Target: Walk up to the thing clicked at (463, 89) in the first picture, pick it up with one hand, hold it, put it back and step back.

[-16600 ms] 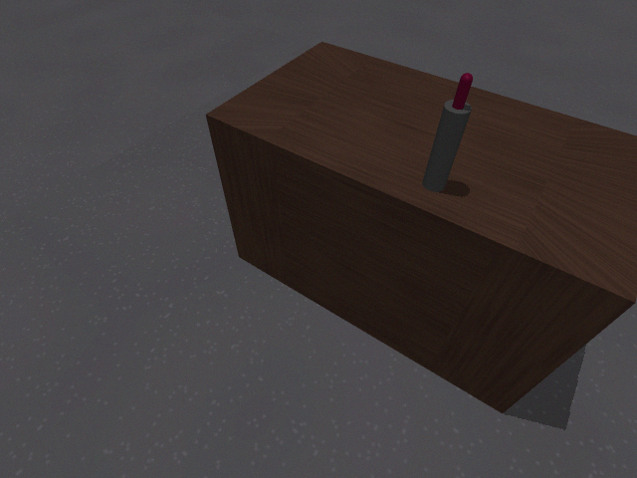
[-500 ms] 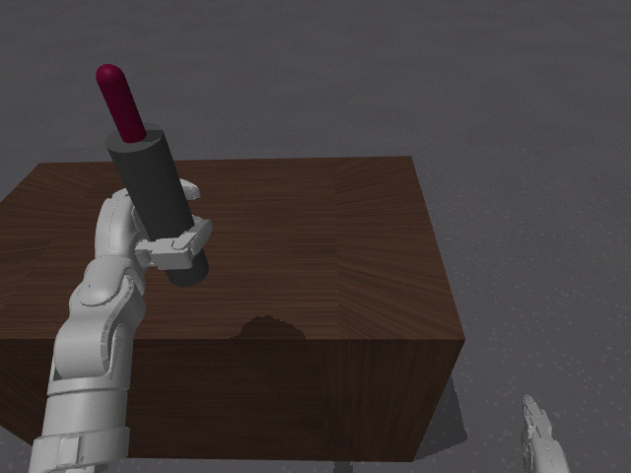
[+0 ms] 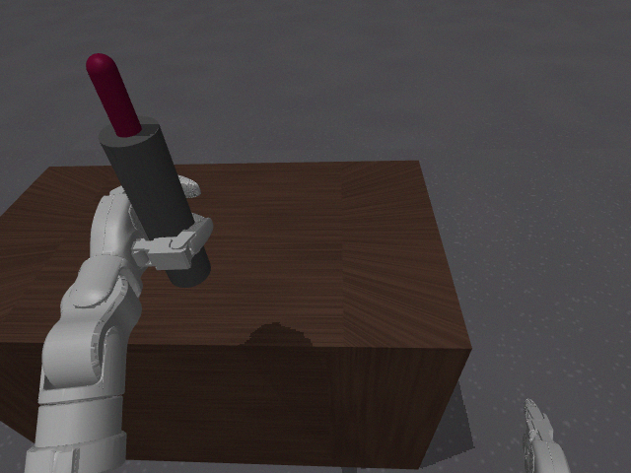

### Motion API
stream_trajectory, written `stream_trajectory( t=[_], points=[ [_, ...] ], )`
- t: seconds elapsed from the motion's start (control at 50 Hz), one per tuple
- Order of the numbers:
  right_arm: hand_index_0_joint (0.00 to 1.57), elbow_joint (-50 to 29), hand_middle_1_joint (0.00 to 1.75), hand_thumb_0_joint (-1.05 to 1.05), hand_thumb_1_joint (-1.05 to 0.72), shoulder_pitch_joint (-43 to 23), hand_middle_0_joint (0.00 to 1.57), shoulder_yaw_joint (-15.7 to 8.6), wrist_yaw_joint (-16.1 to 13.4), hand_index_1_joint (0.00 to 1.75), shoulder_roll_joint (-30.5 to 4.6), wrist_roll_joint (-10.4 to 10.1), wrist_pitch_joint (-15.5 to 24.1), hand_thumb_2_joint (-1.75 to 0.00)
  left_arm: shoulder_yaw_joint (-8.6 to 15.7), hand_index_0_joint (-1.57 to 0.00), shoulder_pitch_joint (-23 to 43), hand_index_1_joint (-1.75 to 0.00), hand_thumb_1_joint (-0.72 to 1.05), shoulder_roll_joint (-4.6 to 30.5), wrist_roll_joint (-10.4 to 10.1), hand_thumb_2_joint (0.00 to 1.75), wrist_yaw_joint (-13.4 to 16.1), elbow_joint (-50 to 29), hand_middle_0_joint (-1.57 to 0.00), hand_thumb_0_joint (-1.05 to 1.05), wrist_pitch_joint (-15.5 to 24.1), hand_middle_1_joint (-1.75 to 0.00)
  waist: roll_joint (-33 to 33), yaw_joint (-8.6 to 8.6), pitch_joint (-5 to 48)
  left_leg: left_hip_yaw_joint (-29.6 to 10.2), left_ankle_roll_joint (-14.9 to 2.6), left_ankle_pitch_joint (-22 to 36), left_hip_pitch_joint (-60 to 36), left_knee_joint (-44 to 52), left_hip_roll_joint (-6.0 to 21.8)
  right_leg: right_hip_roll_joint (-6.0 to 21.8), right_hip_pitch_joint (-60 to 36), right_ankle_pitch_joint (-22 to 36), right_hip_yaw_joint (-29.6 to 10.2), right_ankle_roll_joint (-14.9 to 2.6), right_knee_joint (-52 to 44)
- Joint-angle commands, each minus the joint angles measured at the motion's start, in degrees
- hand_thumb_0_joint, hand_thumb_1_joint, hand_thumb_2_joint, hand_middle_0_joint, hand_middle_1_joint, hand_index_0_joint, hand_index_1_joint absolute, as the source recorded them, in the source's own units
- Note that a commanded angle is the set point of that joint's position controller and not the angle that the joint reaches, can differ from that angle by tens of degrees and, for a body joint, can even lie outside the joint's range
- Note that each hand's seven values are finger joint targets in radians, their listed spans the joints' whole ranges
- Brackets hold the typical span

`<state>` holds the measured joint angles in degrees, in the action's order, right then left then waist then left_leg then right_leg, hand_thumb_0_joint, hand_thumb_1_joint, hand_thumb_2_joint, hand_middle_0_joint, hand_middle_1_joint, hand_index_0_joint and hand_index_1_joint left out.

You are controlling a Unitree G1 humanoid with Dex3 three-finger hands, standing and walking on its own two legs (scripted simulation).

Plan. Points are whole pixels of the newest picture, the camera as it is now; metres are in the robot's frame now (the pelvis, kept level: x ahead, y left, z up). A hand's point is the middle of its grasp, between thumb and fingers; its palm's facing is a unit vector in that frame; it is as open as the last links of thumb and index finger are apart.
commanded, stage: hold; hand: left
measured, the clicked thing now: (154, 189) +0.33 +0.18 +0.25
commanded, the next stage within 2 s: crouch in 1.90 s
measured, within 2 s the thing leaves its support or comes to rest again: neither
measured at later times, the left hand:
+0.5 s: hand (179, 225) +0.33 +0.17 +0.20, palm faces +0.13 -0.99 -0.01, open 7.1 cm
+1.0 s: hand (168, 227) +0.32 +0.17 +0.21, palm faces +0.15 -0.99 -0.01, open 7.1 cm
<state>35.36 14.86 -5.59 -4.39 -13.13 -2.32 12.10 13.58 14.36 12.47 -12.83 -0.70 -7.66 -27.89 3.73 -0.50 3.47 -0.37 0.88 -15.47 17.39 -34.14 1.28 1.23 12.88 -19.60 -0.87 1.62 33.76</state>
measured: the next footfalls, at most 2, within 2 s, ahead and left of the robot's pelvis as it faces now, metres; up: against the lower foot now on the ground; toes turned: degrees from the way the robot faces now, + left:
none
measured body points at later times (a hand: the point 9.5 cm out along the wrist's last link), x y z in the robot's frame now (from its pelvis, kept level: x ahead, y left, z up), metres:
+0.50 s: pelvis +0.01 +0.00 +0.00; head -0.02 -0.03 +0.45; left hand +0.32 +0.22 +0.20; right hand +0.17 -0.26 -0.07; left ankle +0.03 +0.13 -0.73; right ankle -0.02 -0.14 -0.73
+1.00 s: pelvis +0.00 +0.00 +0.00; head -0.03 -0.02 +0.45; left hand +0.31 +0.23 +0.21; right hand +0.17 -0.26 -0.07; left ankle +0.03 +0.13 -0.73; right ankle -0.02 -0.14 -0.73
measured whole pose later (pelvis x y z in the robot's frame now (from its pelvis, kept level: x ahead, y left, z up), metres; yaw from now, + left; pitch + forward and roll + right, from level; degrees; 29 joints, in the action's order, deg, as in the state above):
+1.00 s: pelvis +0.00 +0.00 +0.00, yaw +0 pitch -2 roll +0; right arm 38.2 14.0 -5.2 -5.0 -12.7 -2.0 13.4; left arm 14.3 12.6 12.8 -12.5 -0.1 -12.0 -29.3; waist 3.3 -0.7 3.2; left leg -0.7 1.0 -15.3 16.7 -33.5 1.3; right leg 1.2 12.0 -19.4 -0.5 1.5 32.9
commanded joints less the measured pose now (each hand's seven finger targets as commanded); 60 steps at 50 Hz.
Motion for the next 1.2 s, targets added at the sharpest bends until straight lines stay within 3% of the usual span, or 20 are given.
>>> stream_trajectory(
  t=[0.0, 0.04, 0.24, 0.4, 0.5, 0.56, 0.62, 0.64, 0.66, 0.7, 0.76, 0.82, 0.84, 0.86, 0.92, 1.02, 1.04, 1.06, 1.08, 1.18],
  points=[
    [0.05, -9.3, 0.05, 0.00, 0.54, -8.3, 0.05, -2.3, -0.8, 0.05, -6.8, 0.1, 3.5, -0.05, 4.2, -1.33, 24.4, -1.41, 0.41, 9.5, -0.4, 1.27, 0.6, -14.8, -1.31, 0.00, 5.1, -1.41, -3.0, -0.03, 11.0, 1.4, -1.54, 10.4, -9.6, 3.5, -1.5, -1.1, 3.8, 12.6, 2.6, -0.56, -6.1],
    [0.05, -9.1, 0.05, 0.00, 0.53, -7.8, 0.05, -2.6, -1.0, 0.05, -7.0, 0.2, 3.8, -0.05, 4.8, -1.33, 27.2, -1.41, 0.39, 11.6, 0.0, 1.25, 0.8, -20.0, -1.31, 0.00, 5.6, -1.41, -1.6, 0.04, 12.6, 1.1, -1.21, 10.8, -10.9, 3.7, -1.2, -1.4, 3.7, 12.5, 3.0, -0.81, -5.9],
    [0.05, -7.6, 0.05, 0.00, 0.54, -8.3, 0.05, -1.7, -1.1, 0.05, -6.6, 0.1, 3.9, -0.05, 3.1, -1.35, 22.7, -1.43, 0.42, 9.3, -0.5, 1.28, -1.2, -14.7, -1.33, 0.00, 3.8, -1.43, -2.3, 0.02, 11.5, 1.0, -1.59, 12.1, -10.5, 3.7, -1.6, -1.3, 3.5, 14.4, 3.1, -0.71, -6.2],
    [0.05, -7.4, 0.05, 0.00, 0.54, -6.8, 0.05, -2.5, -0.8, 0.05, -6.6, 0.1, 4.2, -0.05, 6.6, -1.34, 26.4, -1.44, 0.39, 12.5, -0.4, 1.28, 0.3, -17.2, -1.32, 0.00, 4.8, -1.44, -3.0, 0.08, 11.8, 0.9, -1.63, 12.5, -10.8, 3.7, -1.4, -1.2, 2.7, 14.9, 3.0, -0.52, -6.2],
    [0.05, -8.4, 0.05, 0.00, 0.53, -8.1, 0.05, -1.7, -1.1, 0.05, -5.9, 0.3, 4.6, -0.06, 4.7, -1.36, 25.3, -1.46, 0.42, 10.9, -0.4, 1.31, 0.3, -18.2, -1.34, 0.00, 5.4, -1.46, -1.4, -0.12, 12.9, 0.8, -1.40, 14.2, -11.5, 3.4, -1.3, -1.2, 2.0, 16.1, 3.2, -0.67, -5.6],
    [0.05, -6.8, 0.05, 0.00, 0.53, -10.0, 0.05, -1.6, -1.1, 0.05, -6.2, 0.4, 4.7, -0.06, 3.6, -1.37, 23.9, -1.47, 0.42, 9.4, -0.7, 1.32, -0.7, -13.0, -1.35, 0.00, 4.3, -1.47, -2.7, 0.21, 9.8, 1.0, -1.72, 11.5, -9.4, 3.8, -1.7, -1.0, 3.0, 14.3, 2.9, -0.51, -6.6],
    [0.05, -6.6, 0.05, 0.00, 0.54, -10.9, 0.05, -1.3, -1.0, 0.05, -6.5, 0.4, 4.7, -0.05, 3.4, -1.38, 26.5, -1.47, 0.44, 10.8, -0.6, 1.32, -1.4, -17.1, -1.37, 0.00, 4.1, -1.47, -1.6, -0.39, 10.7, 0.9, -1.53, 8.6, -9.9, 4.7, -1.7, -1.2, 3.6, 10.9, 3.2, -0.93, -7.2],
    [0.05, -7.0, 0.05, 0.00, 0.53, -9.5, 0.05, -1.7, -1.0, 0.05, -6.8, 0.3, 4.6, -0.06, 3.0, -1.39, 22.0, -1.47, 0.42, 9.0, -0.6, 1.31, -1.7, -10.7, -1.37, 0.00, 3.2, -1.47, -4.1, 0.27, 10.7, 0.8, -1.77, 9.6, -10.2, 4.3, -1.6, -1.3, 3.1, 11.9, 3.3, -0.68, -7.3],
    [0.05, -7.2, 0.05, 0.00, 0.54, -10.2, 0.05, -1.7, -0.9, 0.05, -6.9, 0.1, 4.5, -0.05, 2.9, -1.38, 23.3, -1.47, 0.43, 9.4, -1.0, 1.31, -1.8, -16.2, -1.36, 0.00, 3.4, -1.47, -3.3, -0.41, 10.9, 0.9, -1.70, 9.6, -10.3, 4.4, -1.7, -1.3, 3.2, 11.8, 3.3, -0.80, -7.4],
    [0.05, -5.5, 0.05, 0.00, 0.54, -8.4, 0.05, -2.1, -0.8, 0.05, -7.2, 0.1, 4.1, -0.05, 3.9, -1.37, 20.4, -1.46, 0.43, 8.7, -1.4, 1.31, -1.9, -13.0, -1.35, 0.00, 2.7, -1.47, -5.5, -0.17, 9.8, 0.8, -1.78, 10.0, -9.7, 4.3, -1.5, -1.6, 3.4, 12.2, 3.6, -0.66, -7.0],
    [0.05, -6.5, 0.05, 0.00, 0.54, -6.7, 0.05, -3.0, -0.7, 0.05, -7.6, 0.1, 3.9, -0.05, 6.6, -1.36, 24.4, -1.46, 0.42, 12.3, -1.1, 1.30, -1.1, -18.1, -1.34, 0.00, 3.5, -1.46, -5.2, -0.18, 12.9, 0.8, -1.80, 12.2, -11.6, 3.8, -1.5, -1.5, 2.6, 14.2, 3.5, -0.57, -6.5],
    [0.05, -7.1, 0.05, 0.00, 0.54, -6.8, 0.05, -2.2, -0.8, 0.05, -6.2, 0.0, 3.8, -0.05, 6.2, -1.35, 23.6, -1.46, 0.41, 11.5, -0.9, 1.32, 0.1, -20.5, -1.33, 0.00, 4.0, -1.46, -4.1, -0.21, 11.5, 1.3, -1.85, 11.3, -10.7, 3.8, -1.9, -1.0, 3.1, 13.8, 2.8, -0.32, -6.9],
    [0.05, -7.4, 0.05, 0.00, 0.53, -7.3, 0.05, -2.0, -0.9, 0.05, -6.1, 0.1, 4.1, -0.06, 5.1, -1.34, 21.5, -1.46, 0.42, 9.0, -1.0, 1.32, 0.3, -15.6, -1.32, 0.00, 3.7, -1.46, -5.4, 0.37, 9.7, 1.3, -1.82, 10.1, -10.0, 4.0, -1.9, -1.1, 3.7, 12.6, 2.8, -0.25, -7.1],
    [0.05, -6.5, 0.05, 0.00, 0.54, -7.8, 0.05, -1.4, -0.8, 0.05, -5.3, 0.1, 4.2, -0.05, 5.5, -1.34, 25.0, -1.45, 0.42, 11.0, -1.0, 1.31, 0.5, -22.8, -1.32, 0.00, 4.6, -1.45, -1.8, -0.77, 10.2, 1.3, -1.52, 8.9, -9.6, 4.5, -1.9, -1.0, 3.5, 11.1, 2.8, -0.69, -7.2],
    [0.05, -6.9, 0.05, 0.00, 0.53, -8.5, 0.05, -1.6, -1.1, 0.05, -5.8, 0.3, 4.7, -0.06, 4.5, -1.34, 25.0, -1.45, 0.45, 10.9, -0.4, 1.32, 0.7, -22.2, -1.33, 0.00, 4.6, -1.45, 0.5, -0.06, 12.0, 1.2, -1.30, 9.3, -11.1, 4.3, -1.7, -1.0, 3.3, 11.6, 2.8, -0.88, -6.8],
    [0.05, -6.2, 0.05, 0.00, 0.53, -10.3, 0.05, -1.7, -1.5, 0.05, -6.7, 0.6, 5.2, -0.06, 2.7, -1.36, 21.5, -1.47, 0.43, 8.8, -0.7, 1.33, -0.7, -17.0, -1.35, 0.00, 3.7, -1.47, -2.2, 0.35, 10.5, 0.6, -1.40, 9.7, -10.5, 4.4, -1.4, -1.5, 3.2, 11.8, 3.4, -0.89, -7.0],
    [0.05, -5.9, 0.05, 0.00, 0.53, -11.4, 0.05, -1.6, -1.4, 0.05, -6.9, 0.6, 5.4, -0.06, 3.9, -1.36, 24.0, -1.46, 0.44, 10.3, -0.9, 1.33, -0.9, -19.3, -1.35, 0.00, 3.9, -1.46, -2.5, -0.49, 10.2, 0.5, -1.33, 9.0, -9.8, 4.7, -1.4, -1.6, 3.1, 10.9, 3.5, -0.99, -6.9],
    [0.05, -6.5, 0.05, 0.00, 0.53, -11.0, 0.05, -1.2, -1.5, 0.05, -6.3, 0.5, 5.4, -0.06, 2.6, -1.38, 20.9, -1.48, 0.42, 8.1, -1.1, 1.34, -1.4, -14.0, -1.36, 0.00, 3.0, -1.48, -4.0, 0.44, 10.5, 0.6, -1.67, 9.7, -10.4, 4.4, -1.5, -1.5, 2.6, 11.9, 3.4, -0.74, -7.2],
    [0.05, -4.4, 0.05, 0.00, 0.53, -11.0, 0.05, -1.0, -1.5, 0.05, -6.1, 0.4, 5.2, -0.06, 3.7, -1.38, 24.9, -1.49, 0.42, 10.8, -1.3, 1.34, -1.6, -19.8, -1.37, 0.00, 3.2, -1.48, -1.7, -0.60, 10.5, 0.8, -1.62, 9.6, -10.3, 4.6, -1.7, -1.3, 3.4, 11.9, 3.2, -0.89, -7.2],
    [0.05, -5.5, 0.05, 0.00, 0.54, -8.9, 0.05, -2.4, -1.4, 0.05, -7.8, 0.2, 5.0, -0.05, 3.4, -1.36, 21.9, -1.47, 0.46, 8.6, -1.6, 1.34, -1.7, -14.4, -1.34, 0.00, 1.6, -1.47, -4.7, 0.39, 8.8, 0.9, -1.60, 8.2, -9.9, 5.0, -1.6, -1.6, 4.2, 10.5, 3.5, -0.73, -7.6]
  ],
)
